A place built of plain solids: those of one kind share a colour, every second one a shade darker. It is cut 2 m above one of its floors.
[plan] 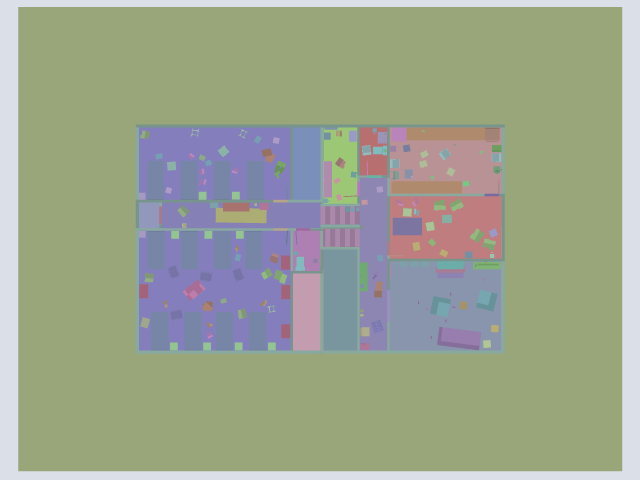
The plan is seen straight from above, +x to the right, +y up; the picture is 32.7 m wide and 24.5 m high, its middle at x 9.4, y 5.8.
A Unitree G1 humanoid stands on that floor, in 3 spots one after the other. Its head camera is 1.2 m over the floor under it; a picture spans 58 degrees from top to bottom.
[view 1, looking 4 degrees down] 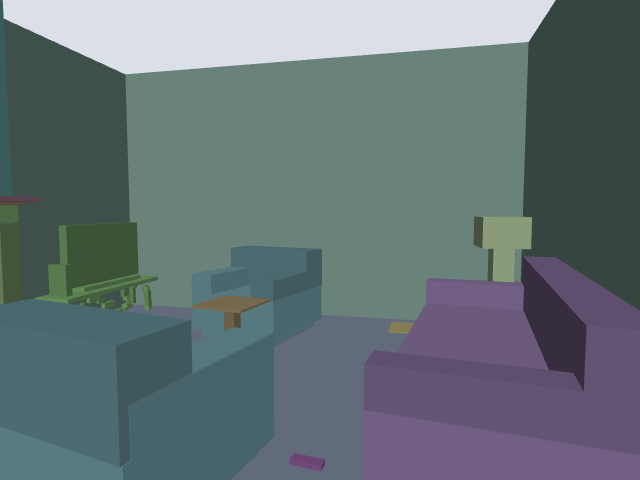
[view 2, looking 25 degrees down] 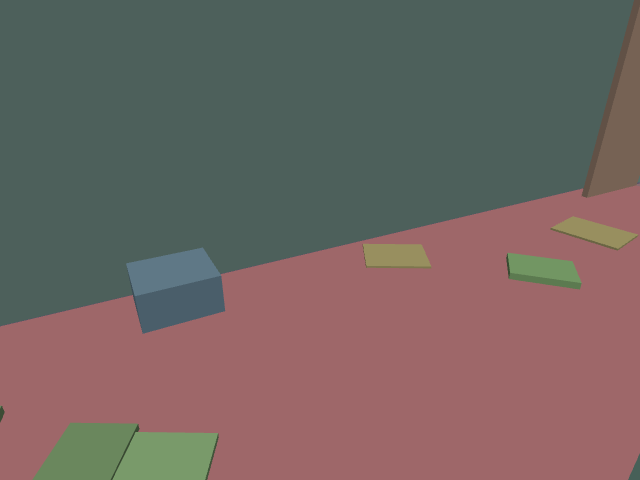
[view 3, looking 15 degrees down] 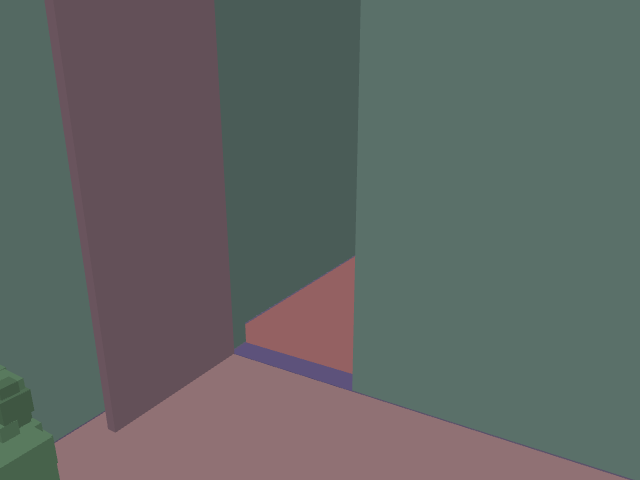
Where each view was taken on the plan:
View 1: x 13.93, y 1.18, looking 13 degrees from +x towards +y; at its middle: wall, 4.88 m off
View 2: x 17.23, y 6.97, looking -118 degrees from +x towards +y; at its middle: wall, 2.67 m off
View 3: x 17.07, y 9.78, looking -61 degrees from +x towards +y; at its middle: wall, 3.41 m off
